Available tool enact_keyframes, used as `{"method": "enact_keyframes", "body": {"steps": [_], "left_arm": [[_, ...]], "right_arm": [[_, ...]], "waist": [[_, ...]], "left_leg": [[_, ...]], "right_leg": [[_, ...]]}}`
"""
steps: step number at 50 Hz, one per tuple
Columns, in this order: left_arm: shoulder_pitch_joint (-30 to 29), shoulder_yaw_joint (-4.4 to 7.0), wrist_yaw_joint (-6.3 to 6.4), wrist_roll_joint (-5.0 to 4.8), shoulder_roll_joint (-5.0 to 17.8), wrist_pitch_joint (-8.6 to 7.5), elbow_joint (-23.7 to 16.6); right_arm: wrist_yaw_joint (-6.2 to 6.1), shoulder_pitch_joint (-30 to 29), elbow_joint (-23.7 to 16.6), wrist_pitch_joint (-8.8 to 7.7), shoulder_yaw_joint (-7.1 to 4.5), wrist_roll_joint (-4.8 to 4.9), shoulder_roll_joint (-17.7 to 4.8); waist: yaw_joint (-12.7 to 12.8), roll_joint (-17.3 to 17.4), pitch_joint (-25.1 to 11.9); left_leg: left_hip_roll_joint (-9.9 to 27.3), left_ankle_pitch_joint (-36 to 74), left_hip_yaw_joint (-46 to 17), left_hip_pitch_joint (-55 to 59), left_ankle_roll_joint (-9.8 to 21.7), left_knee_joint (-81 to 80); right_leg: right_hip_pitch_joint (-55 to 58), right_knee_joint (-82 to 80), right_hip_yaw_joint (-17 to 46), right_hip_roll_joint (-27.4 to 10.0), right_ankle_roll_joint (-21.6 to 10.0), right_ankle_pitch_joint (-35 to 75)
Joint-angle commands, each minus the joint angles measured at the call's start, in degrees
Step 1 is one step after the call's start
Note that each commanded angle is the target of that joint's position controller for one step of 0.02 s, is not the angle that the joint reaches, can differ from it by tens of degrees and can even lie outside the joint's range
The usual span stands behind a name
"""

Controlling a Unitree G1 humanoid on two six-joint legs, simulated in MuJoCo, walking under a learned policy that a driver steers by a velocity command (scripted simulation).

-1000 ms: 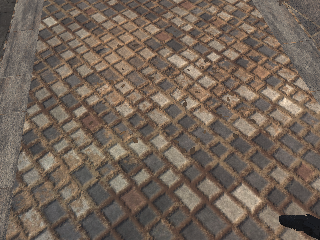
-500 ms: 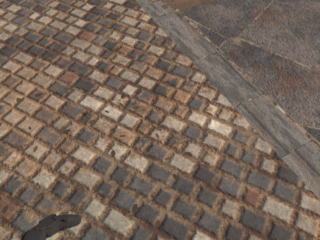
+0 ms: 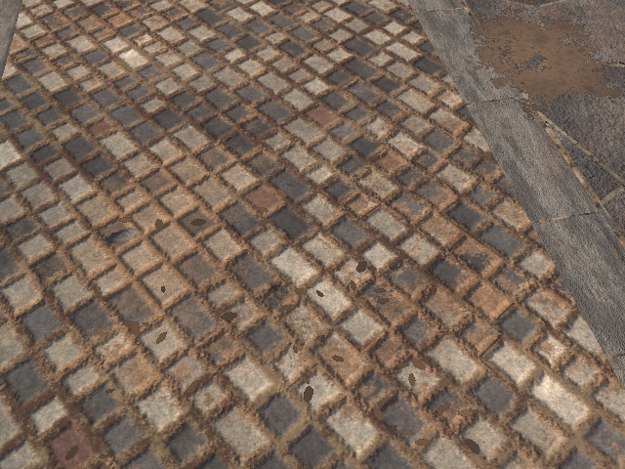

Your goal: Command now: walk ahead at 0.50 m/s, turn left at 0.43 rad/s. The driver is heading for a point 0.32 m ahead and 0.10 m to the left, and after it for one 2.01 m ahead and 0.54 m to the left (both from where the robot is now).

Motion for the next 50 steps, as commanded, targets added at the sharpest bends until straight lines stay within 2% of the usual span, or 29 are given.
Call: {"method": "enact_keyframes", "body": {"steps": [1, 3, 4, 5, 6, 7, 8, 9, 10, 11, 12, 15, 17, 20, 22, 25, 27, 28, 29, 30, 31, 32, 33, 34, 35, 37, 42, 46, 50], "left_arm": [[1.0, 2.54, 0.68, -0.62, 9.9, 0.83, -1.4], [0.0, 2.95, 1.37, -0.70, 11.5, 1.79, -1.8], [-0.5, 3.10, 1.80, -0.62, 12.1, 2.34, -2.1], [-1.3, 2.94, 2.23, -0.72, 12.0, 2.71, -2.5], [-0.5, 2.07, 2.53, 0.19, 10.4, 2.16, -3.8], [5.3, -0.54, 1.13, 1.57, 2.1, 0.28, -6.2], [-0.7, 0.28, 0.02, -0.32, 7.1, -1.98, -6.4], [-6.0, 0.78, -0.54, -2.26, 9.0, -3.19, -8.5], [-7.5, 0.48, -0.33, -1.72, 8.2, -3.83, -8.9], [-8.0, 0.85, 0.04, -0.30, 8.4, -3.81, -8.7], [-7.0, 1.21, 0.07, 0.25, 8.7, -3.19, -8.6], [-5.8, 0.90, 0.22, 0.81, 6.6, -1.32, -8.9], [-10.0, 0.24, 0.38, 0.97, 5.1, -0.96, -10.3], [-16.8, -0.45, -0.12, 0.57, 3.6, -1.39, -11.6], [-19.6, -0.20, -0.54, -0.23, 4.5, -1.72, -12.5], [-19.7, 0.85, -1.01, -0.66, 7.1, -2.29, -12.9], [-15.5, 1.71, -0.98, -0.73, 8.2, -2.78, -11.9], [-10.6, 2.51, -0.64, -0.29, 9.5, -3.01, -10.8], [-2.9, 3.35, -0.15, 0.69, 12.3, -3.18, -10.2], [2.1, 4.54, -0.30, 1.32, 16.9, -2.30, -8.2], [1.5, 3.60, -0.71, -0.02, 12.1, -2.04, -8.7], [-0.9, 2.67, -0.49, -0.19, 8.8, -1.74, -9.3], [-3.6, 2.14, -0.40, 0.30, 7.6, -1.38, -9.5], [-4.9, 1.68, -0.44, 0.54, 6.3, -1.20, -8.9], [-5.4, 1.30, -0.42, 0.91, 5.5, -1.32, -8.3], [-5.1, 1.23, -0.65, 0.51, 5.0, -1.76, -7.1], [-4.1, 2.12, -0.75, -0.48, 8.2, -1.84, -4.3], [-1.0, 2.30, -0.56, -1.25, 9.9, -0.90, -2.1], [2.1, 2.56, -0.49, -1.97, 11.2, 0.34, 0.5]], "right_arm": [[1.28, -8.2, -7.4, -1.01, -0.58, 0.04, -3.4], [1.66, -5.5, -8.1, -0.76, -1.45, -0.02, -5.1], [1.56, -0.7, -7.4, -0.54, -2.47, -0.02, -6.8], [0.99, 8.0, -5.5, -0.43, -4.15, 0.15, -9.6], [-0.22, 17.1, -3.9, 0.18, -5.93, 0.19, -14.5], [-0.48, 15.9, -4.4, -0.11, -6.34, 0.51, -18.5], [-0.63, 18.0, -5.0, -0.42, -5.07, 0.31, -13.6], [-0.81, 15.9, -4.9, -0.73, -4.46, -0.08, -11.4], [-0.92, 12.4, -5.4, -0.88, -4.20, 0.05, -10.5], [-1.04, 8.9, -6.2, -0.84, -3.80, -0.17, -9.1], [-1.27, 7.0, -7.3, -0.83, -3.28, -0.85, -7.8], [-1.94, 6.1, -7.4, -0.97, -3.58, -0.54, -8.7], [-2.69, 7.2, -6.9, -0.84, -4.10, -0.31, -10.4], [-3.36, 9.8, -5.9, -0.15, -4.34, 0.13, -10.9], [-3.46, 12.1, -4.9, 0.20, -4.44, 0.37, -11.1], [-3.68, 13.1, -4.4, 0.56, -4.37, 0.62, -10.4], [-3.68, 11.8, -4.8, 0.83, -4.36, 0.36, -9.9], [-3.55, 11.7, -5.2, 0.79, -3.74, 0.13, -8.0], [-3.28, 12.2, -6.1, 0.61, -2.39, -0.61, -4.4], [-3.25, 19.8, -7.9, 0.10, -1.31, 0.98, -1.2], [-3.45, 19.7, -6.6, 0.07, -2.18, 1.43, -6.9], [-3.48, 14.0, -6.9, 0.39, -3.19, 1.07, -10.3], [-3.60, 10.9, -7.5, 0.71, -3.31, 0.42, -10.1], [-3.46, 8.8, -8.1, 0.64, -3.32, -0.21, -9.2], [-3.12, 9.0, -8.3, 0.69, -3.26, 0.02, -7.8], [-2.78, 9.7, -7.9, 0.96, -2.79, 0.48, -5.4], [-2.15, 3.4, -9.5, 0.43, -1.50, -0.52, -3.1], [-1.01, -4.0, -10.8, -0.71, -0.77, -0.15, -2.3], [-0.33, -8.2, -12.6, -1.02, -1.11, 0.27, -3.7]], "waist": [[0.5, -4.6, 4.3], [-1.9, -7.1, 0.7], [-4.8, -8.0, -2.6], [-9.6, -6.9, -7.3], [-13.1, -0.8, -13.4], [-6.3, 11.9, -18.4], [-11.0, 5.6, -22.3], [-11.4, 3.3, -14.1], [-9.0, -1.8, -9.0], [-6.8, -3.2, -5.6], [-4.8, -2.1, -4.6], [-2.8, -0.9, -2.8], [-3.9, -0.3, -1.2], [-7.0, 1.2, -0.9], [-8.2, 1.9, -1.1], [-7.2, 3.2, -1.5], [-4.4, 4.6, -2.1], [-1.9, 4.1, -4.9], [1.2, -1.5, -12.2], [-1.8, -20.6, -19.2], [-0.8, -17.1, -16.1], [0.7, -11.6, -9.0], [0.0, -7.8, -5.3], [-0.7, -7.0, -2.3], [-2.0, -8.5, -1.3], [-2.9, -9.4, -0.9], [-2.4, -6.7, 0.5], [0.2, -6.6, 1.7], [0.3, -7.6, 2.9]], "left_leg": [[-0.8, -5.6, 2.5, -4.0, 2.0, -2.5], [-4.3, -11.8, 6.3, 2.6, 4.1, -2.2], [-6.5, -13.9, 7.7, 9.3, 5.4, -2.1], [-8.5, -10.9, 7.5, 22.1, 7.6, -5.5], [-0.5, -9.2, -5.7, 40.6, 11.4, -6.4], [13.4, -17.5, -38.1, 59.2, 22.4, -11.1], [14.5, -21.6, -44.1, 61.9, 22.6, -16.8], [12.6, -17.9, -35.2, 56.1, 19.8, -18.1], [10.0, -12.6, -28.7, 47.6, 17.9, -18.5], [8.2, -6.4, -24.3, 40.0, 16.9, -19.5], [6.7, -2.0, -21.9, 34.8, 16.8, -21.0], [4.9, 3.7, -17.3, 26.2, 17.2, -23.4], [2.6, 3.1, -13.9, 22.4, 15.7, -23.9], [-0.5, -3.4, -11.7, 19.8, 12.3, -22.5], [0.5, -7.3, -14.3, 21.2, 11.4, -21.4], [2.9, -11.2, -20.0, 26.7, 10.1, -16.6], [2.9, -10.4, -22.2, 27.7, 8.7, -12.3], [0.4, -8.8, -20.7, 26.4, 7.1, -6.7], [-3.2, -15.0, -16.2, 20.8, 5.0, 8.2], [-10.8, -37.3, -8.2, 1.2, 1.3, 26.8], [-6.3, -37.4, -9.2, -6.5, 0.4, 35.3], [-4.4, -32.0, -8.4, -8.4, 0.0, 37.8], [-2.5, -27.9, -6.6, -6.8, -0.4, 37.2], [-1.2, -25.1, -6.5, -5.6, -0.6, 34.6], [0.0, -23.4, -6.4, -2.9, -0.5, 32.7], [0.2, -22.6, -5.2, -0.4, -0.5, 29.2], [1.4, -13.4, -3.1, -1.8, -1.2, 13.5], [0.3, -5.3, 0.7, 3.0, -1.1, 1.6], [-1.0, -8.6, 1.5, 4.5, 1.0, -4.1]], "right_leg": [[2.8, 1.4, 3.0, -18.9, -6.3, 32.6], [4.5, 9.2, 1.2, -18.8, -4.9, 52.9], [3.9, 16.6, 0.2, -18.3, -4.1, 61.2], [-1.0, 28.2, -1.5, -16.3, -2.3, 60.9], [-15.5, 45.7, -1.6, -13.7, -0.1, 42.7], [-41.5, 64.5, 4.3, -0.5, 3.5, -14.1], [-47.7, 69.5, 15.3, -1.6, 2.5, -16.4], [-51.4, 67.8, 15.3, -4.4, 1.4, -11.1], [-49.8, 62.6, 14.7, -6.7, 1.1, -6.5], [-46.7, 57.7, 14.2, -8.2, 1.7, -4.2], [-42.8, 55.8, 14.5, -9.1, 2.3, -2.7], [-39.3, 48.4, 12.7, -9.2, 5.3, -0.5], [-38.4, 39.9, 11.6, -8.1, 6.6, 6.6], [-32.9, 26.2, 11.0, -5.0, 6.9, 19.6], [-30.8, 22.1, 11.8, -3.6, 6.7, 22.1], [-29.6, 18.0, 14.3, -3.7, 5.0, 18.0], [-24.3, 16.0, 13.6, -3.7, 2.8, 14.0], [-16.4, 14.6, 13.5, -4.8, 1.0, 13.4], [-3.0, 15.1, 21.7, -13.6, -2.5, 9.5], [14.5, 9.7, 47.8, -26.1, -11.7, -4.8], [13.1, 6.4, 54.8, -27.5, -11.6, -17.9], [6.9, 5.6, 46.1, -25.0, -9.1, -16.5], [0.6, 5.3, 38.2, -22.6, -7.6, -8.3], [-4.5, 4.2, 32.9, -20.1, -7.5, -1.5], [-7.9, 2.9, 28.9, -18.3, -7.2, 2.6], [-10.5, 0.6, 24.1, -16.7, -8.1, 6.7], [-9.6, -2.5, 17.2, -17.1, -10.2, 16.1], [-9.5, -2.3, 12.1, -15.7, -8.8, 18.6], [-4.2, -0.1, 12.5, -18.7, -7.7, 22.0]]}}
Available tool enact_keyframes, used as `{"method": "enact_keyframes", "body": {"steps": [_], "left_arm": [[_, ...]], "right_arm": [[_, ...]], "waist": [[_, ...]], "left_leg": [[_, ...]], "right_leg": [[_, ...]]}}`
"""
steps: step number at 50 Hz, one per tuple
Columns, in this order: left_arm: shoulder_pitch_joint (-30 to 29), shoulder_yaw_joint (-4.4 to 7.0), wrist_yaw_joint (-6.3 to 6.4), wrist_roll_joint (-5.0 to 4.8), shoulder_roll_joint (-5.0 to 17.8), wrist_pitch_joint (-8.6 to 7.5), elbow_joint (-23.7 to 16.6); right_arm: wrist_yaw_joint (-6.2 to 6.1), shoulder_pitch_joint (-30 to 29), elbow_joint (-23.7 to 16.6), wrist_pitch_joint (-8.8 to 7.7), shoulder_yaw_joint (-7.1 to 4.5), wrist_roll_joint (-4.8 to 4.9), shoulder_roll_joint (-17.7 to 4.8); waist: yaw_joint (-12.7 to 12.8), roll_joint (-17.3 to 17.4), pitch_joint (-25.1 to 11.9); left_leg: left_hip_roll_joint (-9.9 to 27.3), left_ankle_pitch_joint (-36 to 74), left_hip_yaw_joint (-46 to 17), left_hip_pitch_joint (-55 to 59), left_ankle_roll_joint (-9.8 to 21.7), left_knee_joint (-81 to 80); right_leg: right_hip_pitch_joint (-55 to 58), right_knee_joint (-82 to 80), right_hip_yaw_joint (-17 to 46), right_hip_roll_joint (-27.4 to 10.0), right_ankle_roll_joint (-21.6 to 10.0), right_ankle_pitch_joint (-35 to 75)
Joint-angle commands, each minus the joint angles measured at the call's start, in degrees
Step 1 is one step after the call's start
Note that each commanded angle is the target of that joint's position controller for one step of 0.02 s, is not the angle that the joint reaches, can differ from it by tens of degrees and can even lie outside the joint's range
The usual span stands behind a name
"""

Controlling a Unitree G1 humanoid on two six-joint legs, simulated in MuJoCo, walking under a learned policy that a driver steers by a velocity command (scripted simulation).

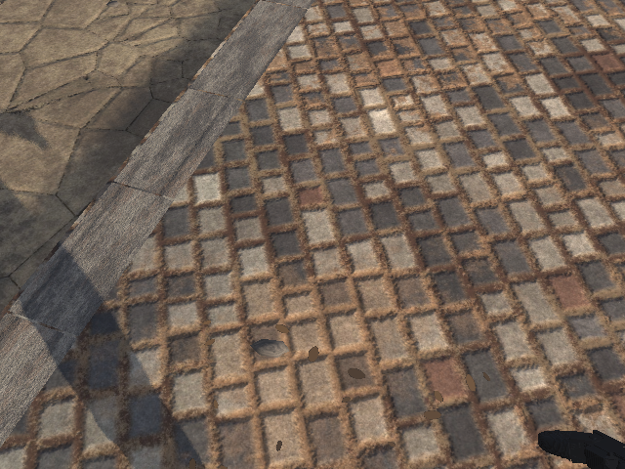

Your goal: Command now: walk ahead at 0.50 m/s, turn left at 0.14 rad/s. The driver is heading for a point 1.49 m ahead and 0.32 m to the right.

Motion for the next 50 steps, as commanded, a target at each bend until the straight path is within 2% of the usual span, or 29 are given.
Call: {"method": "enact_keyframes", "body": {"steps": [1, 2, 3, 4, 5, 6, 7, 8, 9, 10, 12, 14, 17, 20, 25, 28, 29, 30, 31, 32, 33, 34, 35, 36, 38, 40, 43, 46, 50], "left_arm": [[-1.0, 2.48, 0.41, -0.67, 11.1, 0.23, -1.8], [-1.8, 2.56, 0.60, -0.82, 11.7, 0.54, -1.6], [-2.2, 2.31, 0.79, -0.91, 11.3, 0.77, -1.5], [-2.2, 1.46, 1.02, -0.17, 9.4, 0.67, -1.9], [1.0, -0.52, 0.79, 1.23, 4.0, -0.15, -4.3], [1.4, -0.83, 0.57, 0.96, 4.0, -1.29, -3.7], [-2.2, 0.60, 0.08, -0.67, 8.7, -1.93, -4.8], [-5.9, 0.58, -0.05, -1.17, 8.7, -2.20, -5.7], [-7.4, 0.59, 0.15, -0.36, 8.0, -2.14, -5.8], [-6.9, 0.88, 0.30, 0.39, 7.7, -1.61, -5.4], [-4.8, 0.50, 0.23, 0.56, 5.3, -0.38, -4.4], [-6.7, 0.33, 0.51, 0.90, 4.5, 0.40, -5.1], [-12.9, -0.10, 0.34, 1.30, 3.5, 0.28, -6.8], [-19.0, -0.76, -0.47, 0.92, 2.5, -0.37, -8.2], [-25.1, -0.77, -1.86, 0.48, 3.7, -0.87, -10.8], [-21.4, -0.03, -2.17, 0.62, 5.7, -1.19, -10.2], [-15.2, 0.98, -1.89, 0.76, 7.2, -1.22, -8.4], [-5.9, 2.36, -1.33, 0.98, 10.3, -1.17, -5.8], [1.1, 3.75, -0.96, 1.93, 16.0, -0.84, -4.8], [3.2, 3.06, -1.14, 0.69, 13.2, -0.51, -3.9], [0.0, 1.87, -1.11, 0.32, 10.2, -0.56, -4.3], [-4.1, 1.43, -0.92, 0.66, 8.7, -0.51, -5.3], [-7.6, 1.00, -0.97, 1.18, 7.3, -0.59, -5.6], [-9.8, 0.48, -1.01, 1.77, 5.5, -0.95, -5.9], [-10.9, 0.42, -1.10, 1.87, 5.1, -1.47, -5.7], [-10.2, 0.77, -0.83, 1.56, 6.4, -1.93, -4.7], [-8.0, 1.11, -0.01, 1.35, 7.6, -1.66, -3.3], [-5.6, 1.22, 0.54, 0.84, 8.4, -1.25, -2.0], [-1.1, 1.49, 0.74, 0.29, 9.2, -0.26, 0.6]], "right_arm": [[0.48, -4.5, -5.4, -1.23, -1.39, 0.10, -4.9], [0.42, -1.4, -4.6, -1.28, -2.01, -0.19, -6.0], [0.14, 5.4, -2.4, -1.21, -3.17, -0.54, -7.8], [-0.48, 14.5, 0.1, -0.96, -4.59, -0.72, -10.8], [-1.20, 21.5, 0.9, -0.54, -5.77, -1.94, -16.7], [-1.07, 22.2, 1.3, -0.45, -5.10, -0.91, -14.8], [-0.83, 18.9, 1.3, -0.68, -3.85, -0.66, -11.6], [-0.73, 15.5, 1.1, -0.86, -3.25, -0.61, -9.8], [-0.46, 12.3, 1.2, -1.08, -2.79, -0.91, -8.4], [-0.27, 10.1, 1.1, -1.50, -2.33, -1.26, -6.7], [-0.21, 8.6, 1.6, -2.23, -2.46, -1.30, -6.6], [-0.44, 9.3, 2.9, -2.93, -2.78, -1.16, -7.7], [-1.15, 11.5, 4.8, -2.88, -3.02, -1.05, -8.6], [-1.71, 14.2, 6.7, -2.51, -3.30, -0.66, -10.1], [-2.09, 18.4, 10.3, -1.43, -3.73, 0.07, -11.2], [-2.47, 17.7, 11.2, -0.46, -4.07, 0.13, -12.1], [-2.59, 16.9, 11.2, -0.05, -3.89, 0.03, -11.9], [-2.80, 17.4, 10.8, 0.17, -3.02, -0.55, -10.0], [-2.35, 23.7, 9.2, -0.70, -1.17, -0.99, -4.4], [-2.22, 23.3, 10.1, -1.81, -0.75, -0.85, -3.8], [-1.78, 18.6, 8.9, -2.75, -2.21, 0.69, -9.2], [-1.71, 14.1, 7.6, -3.22, -2.22, 1.40, -9.6], [-1.93, 11.7, 7.1, -3.24, -2.25, 0.64, -9.2], [-2.13, 11.9, 7.4, -2.74, -2.58, -0.04, -8.8], [-2.19, 14.4, 8.6, -1.53, -2.31, -0.34, -6.5], [-2.40, 13.0, 8.1, -0.82, -2.13, -0.64, -5.6], [-2.31, 7.2, 6.6, -1.02, -1.87, -1.01, -5.0], [-1.62, 1.3, 5.5, -1.68, -1.23, -0.77, -3.6], [-0.48, -5.1, 3.5, -2.20, -0.91, -0.15, -3.7]], "waist": [[-3.1, -7.5, 1.8], [-5.5, -7.7, -0.1], [-9.3, -6.9, -4.4], [-13.3, -5.5, -10.5], [-13.5, 6.6, -19.1], [-13.0, 11.8, -23.6], [-12.8, 7.8, -15.6], [-11.5, 5.5, -9.4], [-9.7, 2.6, -5.4], [-7.8, 3.0, -3.7], [-5.6, 3.4, -3.2], [-5.1, 2.3, -1.7], [-6.7, 0.9, 0.3], [-9.0, 0.8, 1.6], [-10.3, 0.8, 3.0], [-7.5, 2.2, 0.3], [-4.1, 2.0, -3.5], [-0.5, 0.3, -10.5], [-1.3, -11.0, -20.1], [-0.3, -17.5, -24.1], [0.0, -13.1, -16.5], [-1.3, -9.7, -10.1], [-2.8, -6.5, -5.2], [-4.8, -7.1, -3.6], [-6.8, -8.0, -3.2], [-7.3, -6.9, -1.8], [-5.9, -5.5, -0.1], [-3.8, -5.4, 1.1], [-1.6, -5.2, 2.8]], "left_leg": [[-1.6, -2.5, 1.8, 2.7, 2.1, -3.9], [-3.0, -2.7, 3.1, 8.2, 3.2, -5.8], [-4.7, -1.1, 4.5, 18.6, 4.7, -7.8], [-2.1, -0.1, 1.5, 33.1, 6.7, -6.5], [13.2, -5.5, -22.1, 54.4, 14.2, -7.2], [18.6, -11.6, -39.9, 57.0, 18.4, -15.7], [16.8, -15.0, -33.8, 50.9, 16.3, -17.0], [14.2, -12.7, -25.8, 43.3, 14.5, -18.0], [11.6, -8.8, -20.6, 36.0, 13.5, -20.0], [9.8, -4.4, -17.1, 30.8, 12.7, -21.9], [8.7, 0.4, -13.5, 25.4, 13.3, -25.0], [8.3, 4.0, -10.2, 23.8, 13.9, -26.8], [7.1, 5.5, -6.1, 24.5, 12.9, -27.9], [6.2, 3.7, -3.1, 24.7, 11.3, -28.2], [10.0, 4.2, -4.0, 33.3, 10.2, -24.8], [10.6, 16.7, -3.8, 37.3, 8.5, -18.5], [8.4, 25.5, -1.9, 36.6, 7.2, -11.0], [5.3, 23.4, 0.5, 30.6, 5.4, 1.4], [-2.2, 4.1, 3.8, 8.0, 0.9, 24.0], [-7.7, -29.0, -2.4, -2.9, -0.2, 35.2], [-4.1, -27.9, -5.7, -9.0, 0.8, 40.0], [-1.0, -23.0, -3.8, -10.0, 1.7, 38.7], [1.2, -18.5, -2.6, -8.6, 1.6, 34.9], [3.1, -15.3, -3.1, -5.1, 1.5, 31.5], [3.9, -12.6, -2.8, -0.3, 0.7, 28.9], [4.3, -9.3, -2.3, -1.7, -0.5, 25.1], [4.4, 0.0, -1.8, -4.7, -1.7, 14.8], [2.6, 8.1, 0.1, -2.1, -1.8, 4.0], [1.0, 8.8, 0.6, -2.4, -1.0, -3.0]], "right_leg": [[0.3, -1.4, 8.5, -16.4, -9.2, 25.7], [0.4, 2.6, 7.2, -15.8, -8.3, 33.6], [-1.3, 10.7, 4.7, -13.7, -6.9, 41.3], [-8.6, 22.5, 2.4, -11.0, -4.8, 37.3], [-30.0, 44.9, 0.1, -3.8, -0.8, 14.0], [-39.6, 56.0, 7.8, 0.6, -0.2, -16.2], [-45.2, 60.1, 10.2, -3.0, -0.8, -14.3], [-45.6, 58.5, 8.8, -5.5, -1.4, -9.4], [-43.9, 55.0, 8.1, -7.2, -1.2, -5.1], [-40.5, 52.0, 8.6, -8.8, -0.9, -2.0], [-36.1, 49.7, 8.4, -9.2, 0.2, 1.2], [-37.5, 45.8, 8.3, -9.3, 1.3, 4.9], [-39.3, 34.7, 8.1, -8.9, 2.0, 14.5], [-36.4, 24.2, 6.5, -6.9, 1.7, 22.3], [-37.3, 16.8, 7.1, -5.5, -0.6, 19.6], [-30.6, 14.7, 5.0, -3.3, -3.1, 13.0], [-21.8, 13.4, 3.1, -1.3, -4.5, 12.9], [-7.1, 15.2, 5.1, -3.5, -6.7, 14.7], [16.9, 15.1, 28.2, -18.1, -15.2, 8.4], [22.0, 5.4, 46.4, -22.6, -18.5, -0.8], [16.7, 3.3, 41.6, -21.3, -15.8, -6.8], [8.8, 2.2, 34.4, -19.4, -14.0, -5.3], [0.6, 0.3, 28.9, -17.3, -13.3, -0.5], [-4.8, -1.3, 25.1, -15.4, -12.5, 4.1], [-9.9, -4.2, 20.9, -13.8, -12.9, 9.4], [-11.5, -6.3, 17.4, -13.5, -13.8, 13.7], [-9.9, -7.5, 13.2, -12.4, -13.1, 17.5], [-9.5, -7.8, 9.4, -10.7, -11.4, 17.7], [-3.5, -6.1, 9.5, -13.2, -11.3, 17.0]]}}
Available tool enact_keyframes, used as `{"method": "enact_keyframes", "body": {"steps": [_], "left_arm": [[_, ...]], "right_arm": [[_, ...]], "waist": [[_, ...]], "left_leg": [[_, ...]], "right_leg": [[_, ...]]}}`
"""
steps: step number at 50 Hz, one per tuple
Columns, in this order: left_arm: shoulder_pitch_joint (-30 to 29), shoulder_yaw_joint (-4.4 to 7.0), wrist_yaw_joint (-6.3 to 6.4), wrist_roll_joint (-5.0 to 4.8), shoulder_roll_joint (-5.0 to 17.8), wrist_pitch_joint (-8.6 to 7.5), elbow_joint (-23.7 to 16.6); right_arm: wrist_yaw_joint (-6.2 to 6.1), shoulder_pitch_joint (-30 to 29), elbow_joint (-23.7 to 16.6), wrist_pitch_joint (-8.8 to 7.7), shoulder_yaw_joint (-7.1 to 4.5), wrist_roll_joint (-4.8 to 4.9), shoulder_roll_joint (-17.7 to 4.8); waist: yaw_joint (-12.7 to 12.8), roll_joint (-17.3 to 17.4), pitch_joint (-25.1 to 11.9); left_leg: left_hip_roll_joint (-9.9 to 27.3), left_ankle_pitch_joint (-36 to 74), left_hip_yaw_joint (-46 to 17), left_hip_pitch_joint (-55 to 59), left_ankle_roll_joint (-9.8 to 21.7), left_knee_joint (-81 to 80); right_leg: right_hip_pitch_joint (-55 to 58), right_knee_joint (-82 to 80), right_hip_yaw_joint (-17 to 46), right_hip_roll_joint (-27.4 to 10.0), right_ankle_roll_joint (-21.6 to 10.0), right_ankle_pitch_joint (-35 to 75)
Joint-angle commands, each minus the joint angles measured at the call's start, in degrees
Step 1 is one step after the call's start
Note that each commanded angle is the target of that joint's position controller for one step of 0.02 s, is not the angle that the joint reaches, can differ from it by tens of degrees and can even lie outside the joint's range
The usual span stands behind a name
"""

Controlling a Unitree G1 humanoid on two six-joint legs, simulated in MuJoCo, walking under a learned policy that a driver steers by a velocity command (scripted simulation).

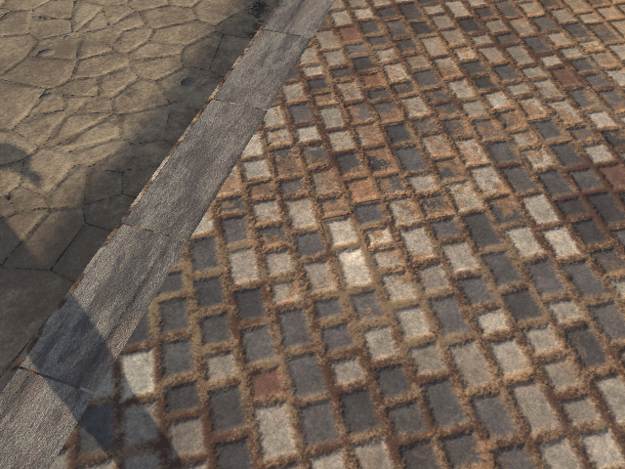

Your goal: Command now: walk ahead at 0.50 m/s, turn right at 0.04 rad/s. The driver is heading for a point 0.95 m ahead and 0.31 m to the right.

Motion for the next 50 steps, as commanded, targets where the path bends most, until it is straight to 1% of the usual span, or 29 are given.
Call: {"method": "enact_keyframes", "body": {"steps": [1, 4, 5, 6, 7, 8, 9, 10, 11, 12, 14, 16, 18, 23, 28, 30, 31, 32, 33, 34, 35, 36, 37, 38, 39, 40, 44, 48, 50], "left_arm": [[2.5, 2.39, 0.50, -0.56, 10.1, 0.29, -0.9], [2.0, 2.95, 0.95, -0.87, 11.2, 1.25, -0.4], [0.5, 3.07, 1.04, -0.92, 11.6, 1.50, -0.7], [0.2, 2.51, 1.04, -0.55, 10.1, 1.63, -1.0], [0.5, 1.09, 0.99, 0.79, 6.5, 1.53, -2.6], [8.5, -0.80, 0.66, 0.08, -0.4, 0.38, -3.2], [5.6, 0.72, 0.57, -1.44, 6.3, -0.35, -2.1], [0.3, 1.78, 0.55, -2.45, 9.4, -0.67, -3.8], [-2.3, 1.87, 0.88, -2.19, 8.9, -0.60, -4.2], [-3.3, 2.17, 1.07, -1.45, 8.2, -0.24, -4.4], [-1.4, 2.29, 0.95, -1.49, 5.7, 1.26, -4.0], [-2.2, 2.18, 0.88, -1.40, 3.8, 2.52, -5.0], [-4.4, 2.23, 0.81, -1.01, 3.5, 3.12, -6.4], [-12.4, 1.56, -0.95, -0.58, 2.2, 2.54, -9.4], [-19.3, 1.43, -2.48, -0.59, 2.7, 2.71, -13.5], [-17.8, 2.22, -2.83, -0.57, 4.2, 2.96, -14.3], [-14.5, 2.99, -2.81, -0.63, 5.5, 3.18, -14.0], [-7.6, 4.30, -2.62, -0.87, 7.6, 3.33, -12.4], [2.3, 6.41, -1.77, -0.99, 11.2, 3.63, -9.7], [5.9, 8.09, -0.56, -1.34, 18.2, 3.98, -8.7], [4.5, 7.23, -1.05, -0.93, 18.2, 2.81, -11.1], [3.8, 5.68, -1.54, -0.47, 13.2, 1.82, -11.1], [1.2, 5.15, -1.55, -0.38, 11.5, 1.07, -11.0], [-2.9, 4.54, -1.45, -0.53, 9.5, 0.78, -11.7], [-6.0, 3.92, -1.18, -0.16, 7.6, 0.68, -12.6], [-7.3, 3.60, -0.89, 0.32, 7.0, 0.66, -13.4], [-4.5, 4.23, 0.65, -0.12, 9.7, 0.38, -12.9], [-1.6, 4.34, 1.49, -0.42, 9.9, 0.97, -12.0], [0.0, 4.46, 1.58, -0.55, 10.2, 1.27, -11.1]], "right_arm": [[0.92, -7.9, -5.6, -1.28, -0.44, 0.30, -3.5], [1.39, -5.6, -5.6, -1.95, -1.15, 0.20, -5.6], [1.21, -1.2, -4.4, -2.19, -1.85, 0.08, -6.9], [0.69, 7.4, -1.7, -2.30, -3.28, -0.14, -9.7], [0.05, 17.6, -0.1, -2.18, -4.47, -1.08, -13.7], [0.11, 19.8, 1.3, -1.57, -5.24, -1.16, -17.6], [0.06, 19.2, 0.7, -1.48, -3.72, -0.73, -11.2], [-0.19, 15.1, 0.2, -1.67, -2.83, -0.64, -8.5], [-0.25, 11.1, 0.0, -1.85, -2.38, -0.81, -7.2], [-0.15, 8.4, 0.1, -2.05, -1.97, -0.96, -5.5], [-0.10, 5.8, 0.7, -2.69, -1.76, -1.57, -4.2], [-0.29, 5.2, 1.5, -3.15, -2.12, -1.40, -5.0], [-0.71, 5.7, 2.4, -3.23, -2.58, -1.59, -6.3], [-1.64, 7.2, 3.8, -2.42, -3.22, -1.23, -8.5], [-1.80, 11.1, 5.8, -0.50, -4.06, 0.19, -10.5], [-1.96, 10.1, 5.6, 0.34, -4.52, 0.70, -11.9], [-2.09, 9.5, 5.3, 0.82, -4.76, 0.98, -12.7], [-2.14, 8.4, 5.0, 1.33, -4.80, 1.24, -13.1], [-2.27, 8.3, 4.6, 1.36, -4.30, 0.98, -12.1], [-1.94, 12.0, 2.2, 0.56, -2.31, -1.64, -5.5], [-1.21, 11.8, 0.5, -1.85, -0.96, -1.04, -3.4], [-0.48, 4.1, -1.0, -3.59, -2.13, 1.54, -8.2], [-0.35, 2.0, -1.8, -4.55, -2.05, 2.15, -8.2], [-0.85, 2.5, -0.7, -4.81, -2.20, 0.82, -8.0], [-1.15, 3.6, 0.0, -4.38, -2.72, -0.30, -8.6], [-1.05, 4.4, 0.2, -3.59, -2.93, -0.57, -8.7], [-1.26, 0.7, -1.3, -1.85, -2.37, -1.52, -6.0], [-0.58, -7.4, -3.7, -2.21, -1.40, -0.95, -4.1], [-0.14, -10.2, -4.9, -2.55, -1.35, -0.60, -4.6]], "waist": [[0.5, -5.2, 3.8], [-2.3, -6.3, 2.5], [-5.2, -6.7, 0.0], [-9.1, -5.7, -5.9], [-12.7, 0.1, -15.4], [-8.8, 16.0, -22.5], [-11.0, 10.2, -20.5], [-10.8, 7.2, -11.9], [-9.2, 3.9, -7.8], [-7.9, 3.5, -4.4], [-5.2, 4.5, -2.4], [-4.2, 3.0, -0.5], [-4.2, 1.6, 0.8], [-6.6, 0.1, 3.0], [-8.2, -0.2, 4.9], [-6.2, 1.4, 2.7], [-4.0, 2.4, 0.3], [0.2, 2.2, -3.3], [5.0, 0.0, -8.4], [2.0, -14.0, -12.4], [0.0, -14.9, -21.2], [2.9, -8.1, -16.3], [1.4, -6.7, -9.8], [-1.5, -2.8, -6.0], [-3.7, -3.6, -4.3], [-4.9, -4.7, -3.9], [-4.7, -4.2, -1.8], [-1.5, -6.7, 0.0], [-0.5, -7.2, 0.9]], "left_leg": [[-1.4, -0.1, 0.5, 0.6, 0.9, -4.3], [-2.9, -6.3, 0.3, 5.5, 2.5, -7.3], [-4.3, -7.3, 1.7, 12.5, 3.4, -8.8], [-4.6, -6.5, 2.2, 25.6, 5.0, -8.9], [5.4, -6.2, -7.8, 43.4, 8.3, -6.2], [18.2, -17.4, -32.9, 60.9, 16.9, -12.3], [17.2, -26.5, -35.9, 57.9, 15.8, -16.7], [15.4, -25.7, -26.9, 50.9, 13.1, -18.0], [13.2, -20.9, -20.7, 43.7, 11.7, -19.7], [11.3, -16.5, -15.6, 37.9, 11.0, -21.6], [9.3, -11.3, -8.4, 31.3, 10.4, -25.1], [9.4, -6.9, -3.6, 28.9, 11.0, -27.1], [9.5, -4.2, 0.1, 29.1, 11.4, -28.2], [8.0, -1.2, 9.2, 31.2, 10.0, -29.2], [10.7, 5.5, 12.6, 41.0, 8.7, -25.1], [11.0, 22.0, 14.3, 43.4, 7.5, -18.9], [10.8, 31.1, 14.9, 43.7, 6.8, -13.1], [9.4, 35.7, 16.1, 41.8, 5.7, -3.4], [7.0, 28.9, 16.9, 33.6, 3.4, 10.7], [-0.1, -11.2, 16.5, 10.3, -0.3, 32.0], [-9.1, -39.4, 2.3, -3.3, -1.2, 43.7], [-5.8, -35.4, -3.0, -9.6, 0.4, 45.3], [-3.3, -30.0, -2.4, -10.5, 1.8, 41.6], [-0.9, -25.9, -2.6, -6.9, 1.8, 36.4], [0.7, -23.1, -2.8, -2.4, 1.4, 31.9], [1.2, -21.4, -3.0, 1.0, 0.8, 30.0], [-0.4, -13.6, -1.2, 1.5, -2.8, 18.0], [-3.8, 0.0, -0.9, 5.2, -3.5, 0.9], [-5.2, 2.7, -0.9, 7.5, -3.1, -3.3]], "right_leg": [[-0.7, -2.4, 7.8, -17.0, -8.4, 14.0], [2.6, 2.8, 10.5, -18.6, -7.1, 20.1], [1.8, 7.5, 9.9, -17.5, -6.2, 27.2], [-1.8, 17.3, 8.0, -14.1, -4.6, 30.5], [-12.9, 34.7, 5.3, -9.9, -2.3, 16.8], [-34.7, 53.5, 3.6, -0.3, 1.3, -18.2], [-40.3, 60.6, 10.3, -3.3, 1.2, -20.7], [-43.3, 61.7, 9.6, -5.9, 0.6, -15.7], [-41.7, 60.2, 8.4, -8.5, 0.8, -10.7], [-40.0, 57.4, 8.5, -9.9, 1.0, -7.3], [-34.6, 54.9, 8.6, -11.6, 1.5, -3.8], [-35.6, 52.9, 8.3, -12.1, 2.1, -1.8], [-38.2, 48.7, 8.7, -12.3, 2.7, 2.5], [-37.0, 32.9, 4.4, -11.1, 2.3, 14.9], [-38.8, 25.6, 0.9, -9.5, -0.2, 10.7], [-34.1, 25.1, -2.1, -6.5, -2.2, 5.1], [-29.2, 25.4, -3.7, -4.3, -3.5, 2.2], [-20.3, 23.5, -5.0, -1.7, -5.2, 2.2], [-4.5, 20.2, -2.9, -0.2, -7.5, 4.8], [14.7, 18.4, 21.4, -13.9, -14.9, 2.4], [23.5, 7.1, 50.4, -22.9, -23.1, -9.7], [20.9, 3.4, 45.8, -22.2, -19.3, -8.8], [13.6, 3.6, 37.8, -20.2, -17.1, -4.9], [5.2, 3.8, 31.1, -17.5, -15.0, 1.0], [-1.2, 3.0, 26.5, -15.4, -13.9, 6.6], [-5.0, 1.8, 24.6, -14.2, -13.6, 9.4], [-10.9, 0.2, 19.0, -11.8, -13.4, 16.9], [-13.7, 0.7, 16.5, -8.7, -10.1, 9.6], [-13.9, 2.2, 17.6, -9.0, -9.1, 10.3]]}}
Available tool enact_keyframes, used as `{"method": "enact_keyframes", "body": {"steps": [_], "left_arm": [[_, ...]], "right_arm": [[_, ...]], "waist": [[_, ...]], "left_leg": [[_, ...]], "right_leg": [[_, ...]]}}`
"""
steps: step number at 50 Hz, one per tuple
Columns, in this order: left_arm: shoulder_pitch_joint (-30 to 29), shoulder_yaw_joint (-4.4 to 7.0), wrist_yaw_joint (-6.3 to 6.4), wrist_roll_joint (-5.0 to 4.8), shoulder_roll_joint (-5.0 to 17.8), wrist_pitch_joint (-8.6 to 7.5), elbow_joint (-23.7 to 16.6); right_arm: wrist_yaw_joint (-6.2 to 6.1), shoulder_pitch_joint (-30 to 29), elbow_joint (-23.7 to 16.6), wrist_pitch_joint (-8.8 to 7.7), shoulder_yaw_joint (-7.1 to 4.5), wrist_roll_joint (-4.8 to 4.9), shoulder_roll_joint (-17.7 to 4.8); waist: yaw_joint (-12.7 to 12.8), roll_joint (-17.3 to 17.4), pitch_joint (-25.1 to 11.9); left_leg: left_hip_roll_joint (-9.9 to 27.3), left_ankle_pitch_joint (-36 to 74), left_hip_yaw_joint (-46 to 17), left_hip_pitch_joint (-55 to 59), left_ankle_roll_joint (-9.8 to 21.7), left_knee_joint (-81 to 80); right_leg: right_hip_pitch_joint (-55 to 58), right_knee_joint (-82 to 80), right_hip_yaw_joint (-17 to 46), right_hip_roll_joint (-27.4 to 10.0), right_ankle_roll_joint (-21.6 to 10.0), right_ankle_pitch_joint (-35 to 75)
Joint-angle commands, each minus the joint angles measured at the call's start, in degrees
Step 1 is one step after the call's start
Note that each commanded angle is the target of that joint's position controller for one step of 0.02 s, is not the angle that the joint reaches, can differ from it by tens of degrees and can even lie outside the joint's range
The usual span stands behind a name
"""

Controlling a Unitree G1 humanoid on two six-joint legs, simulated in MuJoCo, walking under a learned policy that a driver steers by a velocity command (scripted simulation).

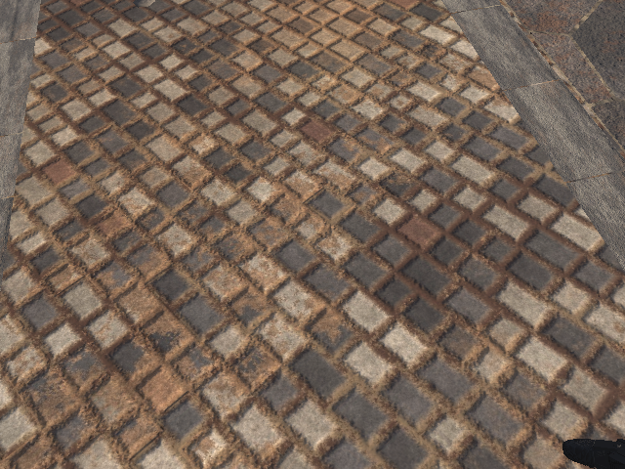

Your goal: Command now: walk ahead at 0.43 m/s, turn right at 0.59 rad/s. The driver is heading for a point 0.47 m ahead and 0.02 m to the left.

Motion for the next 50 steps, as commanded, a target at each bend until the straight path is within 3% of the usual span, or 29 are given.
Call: {"method": "enact_keyframes", "body": {"steps": [1, 4, 6, 7, 8, 9, 10, 11, 12, 13, 14, 16, 18, 20, 22, 23, 24, 25, 26, 27, 30, 35, 50], "left_arm": [[0.8, 2.79, 0.71, -0.26, 10.3, -0.16, -2.5], [1.4, 2.69, 1.55, 0.01, 9.4, 1.03, -2.2], [-1.0, 2.24, 1.93, 0.21, 8.0, 1.33, -3.2], [-0.9, 1.41, 1.80, 0.70, 5.8, 1.17, -4.2], [6.1, 0.42, 1.77, 1.28, 2.8, 0.95, -4.4], [13.8, 0.19, 1.39, 0.13, 4.6, 0.80, -3.6], [11.8, 1.32, 1.34, -0.56, 9.5, 1.44, -2.1], [4.8, 1.72, 1.61, -0.62, 10.8, 2.37, -3.1], [1.3, 1.69, 1.96, -0.16, 10.2, 3.34, -3.5], [-0.1, 1.62, 2.19, 0.41, 9.1, 4.17, -4.0], [0.4, 1.11, 2.16, 0.53, 7.0, 4.71, -4.0], [1.3, 0.14, 2.25, 0.96, 4.0, 4.60, -3.4], [0.2, -0.29, 2.12, 1.09, 3.7, 4.20, -3.1], [-0.3, -0.12, 1.80, 0.98, 4.6, 4.44, -2.5], [-1.5, -0.15, 1.41, 1.61, 4.5, 4.77, -2.2], [-3.5, -0.17, 1.45, 2.43, 5.3, 4.84, -3.2], [-4.8, 0.04, 1.72, 2.72, 7.5, 4.86, -4.4], [-6.8, 0.64, 1.71, 2.15, 10.0, 4.84, -3.2], [-7.8, 0.08, 1.33, 2.15, 6.7, 4.40, -3.5], [-7.7, -0.43, 1.20, 2.60, 5.1, 3.93, -3.1], [-7.0, -0.47, 1.23, 2.05, 5.3, 2.54, -2.3], [-6.4, -0.51, 1.39, 1.59, 5.4, 2.27, -0.8], [-6.9, -0.90, 1.48, 1.30, 4.8, 2.21, 5.9]], "right_arm": [[0.59, -6.4, -5.4, -1.16, -0.53, 0.23, -3.8], [1.31, -3.9, -5.0, -1.77, -1.19, -0.11, -5.8], [1.21, 2.4, -3.1, -2.37, -1.69, -0.89, -6.8], [1.01, 6.8, -2.6, -2.76, -2.05, -2.09, -8.8], [0.75, 11.2, -2.5, -2.51, -2.40, -3.38, -11.9], [1.27, 14.2, -0.8, -1.25, -2.58, -1.43, -11.2], [1.49, 11.6, -2.0, -0.44, -1.69, 0.07, -7.9], [1.34, 8.2, -2.8, 0.33, -0.76, -0.10, -5.4], [1.37, 4.9, -2.9, 0.88, 0.29, -0.60, -3.3], [1.37, 2.4, -2.6, 1.16, 0.98, -0.95, -1.9], [1.42, 1.2, -1.9, 1.44, 0.92, -1.37, -2.5], [1.22, 0.5, -0.9, 1.67, 0.43, -1.51, -3.9], [0.82, 1.7, 0.2, 1.91, 0.01, -0.86, -5.3], [0.53, 1.8, 0.9, 2.56, 0.06, -0.19, -5.9], [0.56, 1.1, 1.2, 3.19, 0.73, 0.26, -4.7], [0.77, 2.6, 2.0, 3.17, 1.44, 0.03, -3.1], [1.04, 3.8, 2.4, 3.05, 1.94, -0.77, -2.1], [1.12, 6.6, 2.7, 3.11, 1.77, -0.74, -1.7], [0.86, 4.9, 3.3, 3.29, 1.67, -1.05, -3.1], [0.71, 4.4, 3.5, 3.43, 1.54, -0.81, -3.4], [0.19, 6.0, 5.2, 3.64, 1.62, -0.74, -3.2], [0.08, 5.5, 7.4, 3.69, 1.60, -0.23, -3.4], [-1.45, 5.0, 13.2, 5.53, 1.33, 0.18, -4.4]], "waist": [[0.2, -7.4, -0.6], [-0.8, -8.9, -3.1], [-4.3, -9.3, -5.8], [-6.1, -6.7, -11.2], [-4.5, 5.5, -19.5], [-3.2, 16.4, -26.9], [-4.3, 8.2, -22.9], [-5.2, 3.8, -15.9], [-4.6, 1.4, -11.0], [-3.1, 1.8, -8.3], [-1.8, 3.9, -6.5], [-1.4, 6.5, -7.1], [-2.2, 6.1, -10.1], [-2.0, 5.0, -11.0], [-1.3, 4.0, -8.8], [-1.8, 2.6, -7.2], [-3.0, -1.2, -6.1], [-6.8, -9.2, -4.4], [-5.0, -8.3, -2.9], [-4.8, -7.7, -1.7], [-4.8, -6.1, -2.0], [-4.3, -3.6, -4.2], [-4.7, -2.6, -3.6]], "left_leg": [[-4.4, 5.6, 2.9, 8.0, 0.2, -6.7], [-5.3, 3.0, 2.0, 10.5, 2.1, -9.7], [-5.3, 5.6, 3.5, 17.8, 4.6, -13.3], [-0.2, 18.2, 0.5, 28.5, 7.2, -12.1], [13.2, 39.9, -13.6, 47.3, 15.0, -7.3], [21.8, 34.0, -30.3, 55.0, 23.4, -9.4], [19.4, 18.1, -29.0, 49.5, 21.9, -12.4], [15.9, 10.1, -21.5, 42.5, 19.0, -13.8], [12.9, 6.9, -16.3, 34.7, 17.5, -15.8], [10.8, 4.7, -12.9, 28.0, 16.4, -17.5], [8.1, 4.2, -9.0, 22.6, 15.2, -19.3], [5.8, 10.8, -4.1, 19.7, 15.6, -19.8], [6.9, 14.1, -3.7, 22.0, 16.5, -19.1], [7.3, 6.0, -3.7, 22.0, 16.0, -19.0], [5.2, -10.5, -3.0, 18.0, 13.2, -19.4], [3.7, -18.6, -2.7, 15.5, 10.1, -19.6], [1.3, -24.5, -0.8, 13.5, 7.2, -17.1], [-3.1, -23.5, 4.1, 17.4, 5.0, -16.3], [-3.4, -20.1, 4.9, 21.0, 3.7, -14.3], [-3.3, -18.3, 4.7, 21.6, 3.9, -13.8], [-2.7, -12.8, 4.4, 21.6, 4.9, -12.8], [-2.5, -5.4, 4.5, 24.0, 4.8, -11.3], [-2.3, -2.3, 4.5, 27.6, 4.6, -11.2]], "right_leg": [[-5.8, -3.2, 9.0, -11.3, -6.4, 13.3], [0.3, 4.9, 12.2, -12.7, -4.4, 19.2], [1.8, 12.7, 12.1, -10.8, -2.1, 25.5], [-1.3, 21.9, 10.1, -7.4, 0.2, 21.8], [-14.7, 39.3, 6.0, -1.2, 4.0, -5.8], [-24.0, 52.9, 4.5, 1.4, 6.3, -29.3], [-26.8, 57.7, 6.7, -1.8, 7.3, -25.8], [-28.6, 57.9, 4.2, -3.5, 8.0, -22.2], [-27.5, 54.4, 2.9, -5.1, 8.3, -19.9], [-24.2, 48.9, 2.7, -7.3, 8.3, -17.9], [-19.3, 42.4, 0.8, -7.9, 8.4, -16.6], [-12.7, 31.9, -2.7, -7.5, 8.8, -14.9], [-8.6, 24.3, -3.4, -7.7, 8.5, -9.2], [-4.5, 17.6, -4.2, -7.4, 7.8, -2.6], [1.0, 9.1, -5.0, -6.7, 6.0, 3.9], [2.9, 6.1, -2.1, -9.0, 4.6, 6.6], [3.5, 3.8, 2.9, -13.7, 2.6, 8.2], [-4.3, 4.4, 2.9, -13.3, 0.6, -2.7], [-8.6, 3.1, 1.6, -11.2, 1.1, -9.7], [-9.9, 2.7, 1.1, -10.5, 2.3, -10.1], [-7.4, 5.3, 0.0, -9.7, 4.0, 1.4], [-4.6, 7.5, -0.9, -9.2, 3.8, 10.4], [-3.8, 6.0, -2.8, -7.9, 4.1, 12.7]]}}
Velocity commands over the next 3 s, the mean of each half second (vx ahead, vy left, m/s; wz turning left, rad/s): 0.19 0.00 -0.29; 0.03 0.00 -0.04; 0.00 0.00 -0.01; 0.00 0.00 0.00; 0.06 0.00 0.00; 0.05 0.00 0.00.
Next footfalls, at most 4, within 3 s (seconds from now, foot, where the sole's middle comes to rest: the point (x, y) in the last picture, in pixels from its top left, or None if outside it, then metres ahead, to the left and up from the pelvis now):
0.14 left None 0.28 0.14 -0.78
0.46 right None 0.22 -0.11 -0.78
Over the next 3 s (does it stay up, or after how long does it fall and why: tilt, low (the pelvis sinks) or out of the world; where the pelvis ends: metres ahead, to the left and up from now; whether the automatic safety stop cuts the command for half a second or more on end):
stays up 0.26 0.00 -0.01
